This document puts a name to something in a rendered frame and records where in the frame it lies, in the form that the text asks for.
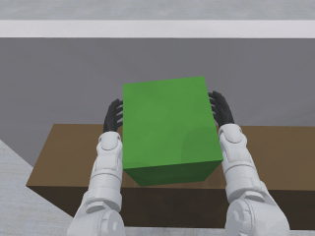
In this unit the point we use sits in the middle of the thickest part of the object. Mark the robot left upper arm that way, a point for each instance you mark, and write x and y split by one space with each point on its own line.
105 222

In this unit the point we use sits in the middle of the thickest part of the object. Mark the right robot hand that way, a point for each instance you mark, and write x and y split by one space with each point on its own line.
223 114

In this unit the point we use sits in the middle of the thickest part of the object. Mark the robot left forearm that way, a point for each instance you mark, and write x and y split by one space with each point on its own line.
106 178

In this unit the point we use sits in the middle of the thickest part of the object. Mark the robot right forearm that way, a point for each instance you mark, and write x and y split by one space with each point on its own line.
240 173

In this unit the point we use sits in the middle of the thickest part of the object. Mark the pedestal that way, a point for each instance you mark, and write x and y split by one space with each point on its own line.
284 157

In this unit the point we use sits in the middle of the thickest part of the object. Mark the carton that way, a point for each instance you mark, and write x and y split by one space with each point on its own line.
169 134

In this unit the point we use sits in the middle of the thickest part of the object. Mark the left robot hand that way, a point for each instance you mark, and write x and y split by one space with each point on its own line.
110 122

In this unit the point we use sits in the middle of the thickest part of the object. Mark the robot right upper arm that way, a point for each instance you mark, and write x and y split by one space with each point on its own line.
246 217

